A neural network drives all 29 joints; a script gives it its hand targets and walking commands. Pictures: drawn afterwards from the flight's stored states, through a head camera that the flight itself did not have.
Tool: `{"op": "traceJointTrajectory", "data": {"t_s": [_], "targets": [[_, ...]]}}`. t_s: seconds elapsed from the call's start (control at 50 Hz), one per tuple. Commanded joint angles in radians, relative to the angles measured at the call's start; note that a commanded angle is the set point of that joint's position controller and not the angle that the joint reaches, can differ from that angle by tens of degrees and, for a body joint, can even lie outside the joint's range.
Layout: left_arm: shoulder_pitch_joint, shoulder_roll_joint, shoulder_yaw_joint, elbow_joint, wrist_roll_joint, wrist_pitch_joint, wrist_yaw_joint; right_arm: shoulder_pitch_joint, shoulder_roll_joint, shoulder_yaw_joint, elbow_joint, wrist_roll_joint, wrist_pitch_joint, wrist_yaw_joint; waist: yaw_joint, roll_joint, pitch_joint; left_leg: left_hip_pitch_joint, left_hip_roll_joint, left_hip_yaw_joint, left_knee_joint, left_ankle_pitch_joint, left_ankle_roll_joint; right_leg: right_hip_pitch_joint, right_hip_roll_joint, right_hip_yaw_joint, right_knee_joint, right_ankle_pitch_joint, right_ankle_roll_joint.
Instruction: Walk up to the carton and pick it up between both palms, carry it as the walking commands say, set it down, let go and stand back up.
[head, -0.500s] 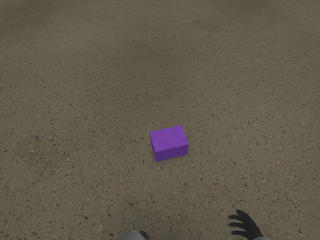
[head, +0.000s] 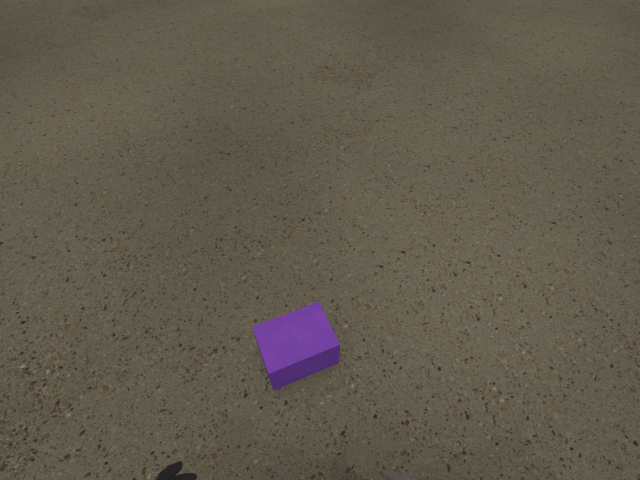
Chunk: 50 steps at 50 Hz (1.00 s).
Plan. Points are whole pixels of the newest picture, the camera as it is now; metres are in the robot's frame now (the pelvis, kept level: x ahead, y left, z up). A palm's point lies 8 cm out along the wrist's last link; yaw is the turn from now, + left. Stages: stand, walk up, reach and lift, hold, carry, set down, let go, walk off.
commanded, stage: walk up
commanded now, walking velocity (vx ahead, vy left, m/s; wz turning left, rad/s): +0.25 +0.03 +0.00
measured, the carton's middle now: (296, 345) +0.62 +0.04 -0.70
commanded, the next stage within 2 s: none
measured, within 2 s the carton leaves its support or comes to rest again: neither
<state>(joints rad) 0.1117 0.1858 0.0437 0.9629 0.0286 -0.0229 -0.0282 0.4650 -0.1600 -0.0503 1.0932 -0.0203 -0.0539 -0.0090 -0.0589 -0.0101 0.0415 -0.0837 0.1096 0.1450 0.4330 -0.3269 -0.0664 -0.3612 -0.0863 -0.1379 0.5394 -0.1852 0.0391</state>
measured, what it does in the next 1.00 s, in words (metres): steps on the spot: right foot, then left foot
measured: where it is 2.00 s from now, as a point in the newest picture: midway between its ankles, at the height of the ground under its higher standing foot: (342, 460)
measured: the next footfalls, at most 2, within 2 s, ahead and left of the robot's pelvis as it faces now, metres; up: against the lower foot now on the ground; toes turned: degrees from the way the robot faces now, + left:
right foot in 0.02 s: +0.11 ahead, -0.12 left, +0.00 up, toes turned -9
left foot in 0.44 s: +0.16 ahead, +0.13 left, +0.00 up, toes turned +4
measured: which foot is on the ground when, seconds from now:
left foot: down 0.00-0.02, up 0.04-0.42, down 0.44-1.00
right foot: up 0.00-0.00, down 0.02-0.46, up 0.48-1.00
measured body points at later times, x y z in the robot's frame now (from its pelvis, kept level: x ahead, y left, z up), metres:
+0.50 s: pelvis +0.08 +0.03 +0.00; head +0.10 +0.04 +0.45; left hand +0.06 +0.26 -0.16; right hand +0.15 -0.22 -0.15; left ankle +0.12 +0.13 -0.74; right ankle +0.07 -0.11 -0.73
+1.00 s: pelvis +0.08 -0.04 +0.01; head +0.11 -0.02 +0.46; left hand +0.16 +0.24 -0.13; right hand +0.07 -0.35 -0.11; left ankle +0.11 +0.13 -0.74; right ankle +0.10 -0.20 -0.71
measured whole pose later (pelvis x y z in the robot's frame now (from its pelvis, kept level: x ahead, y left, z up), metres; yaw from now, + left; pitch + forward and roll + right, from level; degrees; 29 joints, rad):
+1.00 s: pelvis +0.08 -0.04 +0.01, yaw +9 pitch +3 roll -3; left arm 0.17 0.28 0.02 0.86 0.03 0.06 -0.03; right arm 0.39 -0.31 -0.11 1.00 -0.03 0.04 -0.04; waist -0.08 0.03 0.01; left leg -0.34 0.08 -0.14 0.39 -0.11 -0.05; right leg -0.35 -0.02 -0.03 0.65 -0.38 0.06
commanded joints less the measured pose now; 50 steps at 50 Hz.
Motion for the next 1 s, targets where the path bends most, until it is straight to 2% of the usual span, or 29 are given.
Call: {"op": "traceJointTrajectory", "data": {"t_s": [0.0, 0.02, 0.04, 0.06, 0.08, 0.12, 0.2, 0.22, 0.24, 0.26, 0.28, 0.34, 0.4, 0.42, 0.44, 0.46, 0.48, 0.5, 0.56, 0.64, 0.66, 0.68, 0.7, 0.72, 0.76, 0.78, 0.92, 0.96, 0.98], "targets": [[0.267, 0.163, 0.049, 0.02, 0.019, -0.051, 0.026, 0.04, -0.077, -0.015, -0.04, 0.0, 0.006, -0.006, 0.139, -0.159, -0.066, -0.312, 0.047, -0.008, 0.265, -0.141, 0.069, 0.42, -0.228, 0.243, -0.167, 0.036, -0.029], [0.361, 0.293, 0.07, 0.045, 0.005, -0.043, 0.036, 0.047, -0.01, -0.006, -0.068, 0.01, 0.012, -0.016, 0.16, -0.354, -0.096, -0.473, -0.064, 0.011, 0.502, -0.337, 0.04, 0.426, -0.445, 0.564, -0.31, 0.001, -0.144], [0.379, 0.287, 0.077, 0.066, -0.017, -0.031, 0.043, 0.031, -0.088, -0.031, -0.058, -0.015, 0.027, -0.008, 0.149, -0.207, -0.074, -0.468, -0.028, -0.102, 0.634, -0.299, 0.04, 0.36, -0.483, 0.661, -0.345, -0.014, -0.177], [0.302, 0.252, 0.066, 0.051, -0.022, -0.024, 0.052, -0.005, -0.13, -0.044, -0.055, -0.016, 0.041, 0.006, 0.115, -0.082, -0.013, -0.483, -0.008, -0.14, 0.706, -0.203, 0.04, 0.298, -0.462, 0.596, -0.324, 0.035, -0.156], [0.23, 0.202, 0.05, 0.04, -0.013, -0.025, 0.053, -0.025, -0.075, -0.036, -0.046, -0.015, 0.045, 0.015, 0.087, -0.081, 0.014, -0.468, 0.014, -0.158, 0.693, -0.108, 0.041, 0.243, -0.382, 0.447, -0.3, 0.161, -0.134], [0.189, 0.113, 0.029, 0.045, -0.011, -0.038, 0.052, -0.021, -0.058, -0.039, -0.033, -0.006, 0.053, 0.023, 0.059, -0.182, -0.005, -0.407, 0.025, -0.152, 0.641, 0.005, 0.041, 0.204, -0.273, 0.252, -0.305, 0.278, -0.1], [0.263, 0.095, 0.013, 0.078, -0.005, -0.058, 0.054, -0.07, -0.055, -0.038, -0.037, -0.015, 0.079, 0.027, 0.055, -0.184, -0.019, -0.395, -0.023, -0.111, 0.602, 0.073, 0.017, 0.227, -0.238, 0.146, -0.278, 0.519, -0.102], [0.26, 0.095, 0.006, 0.074, -0.001, -0.061, 0.059, -0.09, -0.054, -0.036, -0.042, -0.011, 0.085, 0.021, 0.054, -0.183, -0.012, -0.391, -0.036, -0.122, 0.564, 0.081, 0.011, 0.215, -0.232, 0.108, -0.237, 0.725, -0.103], [0.199, 0.067, -0.015, 0.059, -0.007, -0.067, 0.058, -0.1, -0.035, -0.029, -0.045, 0.013, 0.088, 0.009, 0.025, -0.219, -0.014, -0.306, -0.059, -0.125, 0.443, 0.09, 0.014, 0.165, -0.181, 0.017, -0.196, 0.94, -0.092], [0.196, 0.062, -0.021, 0.088, -0.015, -0.062, 0.061, -0.16, -0.019, -0.015, -0.069, 0.02, 0.079, 0.007, 0.018, -0.293, -0.037, -0.278, -0.087, -0.083, 0.345, 0.105, 0.023, 0.189, -0.108, -0.027, -0.199, 0.881, -0.11], [0.214, 0.079, -0.015, 0.095, -0.011, -0.054, 0.062, -0.181, -0.028, -0.011, -0.067, 0.019, 0.077, 0.0, 0.039, -0.3, -0.048, -0.272, -0.107, -0.048, 0.298, 0.101, 0.025, 0.221, -0.105, -0.024, -0.188, 0.821, -0.13], [0.254, 0.118, -0.001, 0.1, -0.013, -0.035, 0.056, -0.175, -0.054, -0.005, -0.047, 0.018, 0.085, -0.015, 0.061, -0.199, -0.07, -0.189, -0.102, -0.057, 0.171, 0.098, 0.046, 0.203, -0.176, 0.058, -0.173, 0.586, -0.171], [0.214, 0.16, 0.022, 0.06, -0.011, -0.004, 0.063, -0.159, -0.132, -0.03, -0.06, -0.003, 0.076, -0.023, 0.049, -0.11, -0.029, -0.074, -0.037, -0.075, -0.006, 0.206, 0.055, 0.07, -0.238, 0.158, -0.156, 0.153, -0.111], [0.236, 0.149, 0.025, 0.05, -0.002, 0.007, 0.066, -0.139, -0.18, -0.042, -0.068, -0.013, 0.069, -0.024, 0.055, -0.017, -0.038, -0.031, 0.035, -0.135, -0.016, 0.353, 0.068, 0.016, -0.221, 0.156, -0.095, 0.036, -0.08], [0.278, 0.079, 0.016, 0.03, -0.001, 0.018, 0.069, -0.144, -0.228, -0.049, -0.078, -0.012, 0.064, -0.023, 0.097, 0.187, -0.064, 0.003, 0.154, -0.246, -0.053, 0.493, 0.106, -0.031, -0.115, 0.062, 0.045, -0.138, -0.035], [0.24, 0.018, -0.002, 0.018, -0.023, 0.036, 0.08, -0.159, -0.193, -0.038, -0.072, 0.015, 0.068, -0.028, 0.064, 0.331, -0.075, -0.096, 0.223, -0.348, -0.166, 0.395, 0.208, -0.013, 0.0, 0.004, 0.149, -0.325, -0.001], [0.265, 0.031, 0.002, 0.066, -0.019, 0.058, 0.083, -0.176, -0.11, -0.007, -0.087, 0.005, 0.054, -0.024, 0.052, 0.2, -0.049, -0.123, 0.241, -0.418, -0.217, 0.245, 0.23, -0.01, 0.012, 0.075, 0.242, -0.397, -0.012], [0.28, 0.012, 0.002, 0.094, -0.011, 0.07, 0.076, -0.206, -0.097, 0.003, -0.09, 0.0, 0.043, -0.024, 0.071, 0.143, -0.026, -0.156, 0.216, -0.387, -0.23, 0.174, 0.222, -0.001, 0.009, 0.118, 0.271, -0.355, -0.025], [0.292, 0.004, 0.005, 0.118, -0.01, 0.073, 0.061, -0.275, -0.099, 0.015, -0.097, 0.007, 0.03, -0.028, 0.108, 0.169, -0.021, -0.173, 0.131, -0.284, -0.231, 0.214, 0.192, 0.051, 0.026, 0.136, 0.246, -0.258, -0.039], [0.251, 0.012, -0.002, 0.126, -0.016, 0.061, 0.064, -0.25, -0.105, 0.017, -0.08, 0.014, 0.034, -0.032, 0.088, 0.152, -0.033, -0.117, 0.115, -0.268, -0.209, 0.161, 0.203, 0.084, 0.054, 0.119, 0.11, -0.244, -0.041], [0.248, 0.034, -0.009, 0.118, -0.016, 0.057, 0.067, -0.24, -0.108, 0.039, -0.082, 0.011, 0.035, -0.032, 0.08, 0.177, -0.026, -0.095, 0.126, -0.288, -0.199, 0.128, 0.182, 0.106, 0.033, 0.106, 0.058, -0.207, -0.023], [0.21, 0.193, 0.04, 0.084, 0.027, 0.077, 0.047, -0.008, -0.254, -0.039, -0.058, 0.01, 0.065, -0.047, -0.016, 0.055, -0.028, 0.016, 0.293, -0.718, -0.295, -0.512, 0.255, -0.14, 0.09, 0.101, 0.293, -0.439, -0.019], [0.111, 0.191, 0.047, 0.027, 0.059, 0.084, 0.032, 0.017, -0.317, -0.06, -0.054, 0.024, 0.081, -0.056, -0.023, 0.014, 0.066, 0.007, 0.364, -0.842, -0.351, -0.575, 0.293, -0.299, 0.032, 0.173, 0.436, -0.357, -0.008], [0.082, 0.152, 0.035, 0.007, 0.051, 0.082, 0.023, -0.023, -0.298, -0.057, -0.078, 0.019, 0.078, -0.059, -0.005, 0.019, 0.078, -0.022, 0.346, -0.809, -0.336, -0.452, 0.286, -0.333, 0.011, 0.191, 0.467, -0.259, 0.004], [0.085, 0.11, 0.019, -0.024, 0.033, 0.067, 0.018, -0.066, -0.248, -0.051, -0.097, 0.006, 0.06, -0.058, 0.019, 0.054, 0.033, -0.057, 0.23, -0.629, -0.264, -0.13, 0.225, -0.276, 0.002, 0.198, 0.458, -0.141, 0.013], [0.09, 0.109, 0.018, -0.037, 0.024, 0.065, 0.017, -0.084, -0.232, -0.051, -0.11, -0.003, 0.053, -0.054, 0.024, 0.082, 0.005, -0.078, 0.198, -0.584, -0.234, -0.065, 0.216, -0.244, 0.005, 0.199, 0.441, -0.141, 0.017], [0.089, 0.114, -0.025, -0.135, 0.006, 0.081, -0.01, -0.091, -0.299, -0.078, -0.145, -0.019, 0.082, -0.035, 0.022, 0.276, -0.058, -0.262, 0.136, -0.487, -0.268, -0.2, 0.183, -0.005, 0.083, 0.094, 0.219, -0.255, 0.04], [0.155, 0.11, -0.033, -0.14, -0.005, 0.075, -0.01, -0.182, -0.311, -0.084, -0.184, -0.007, 0.091, -0.023, 0.067, 0.302, -0.059, -0.395, 0.095, -0.42, -0.27, -0.211, 0.151, 0.187, 0.093, 0.063, 0.067, -0.208, 0.015], [0.228, 0.105, -0.031, -0.124, -0.012, 0.071, -0.003, -0.244, -0.313, -0.085, -0.213, 0.0, 0.094, -0.02, 0.116, 0.269, -0.062, -0.471, 0.053, -0.367, -0.23, -0.232, 0.127, 0.322, 0.101, 0.02, -0.059, -0.11, 0.001]]}}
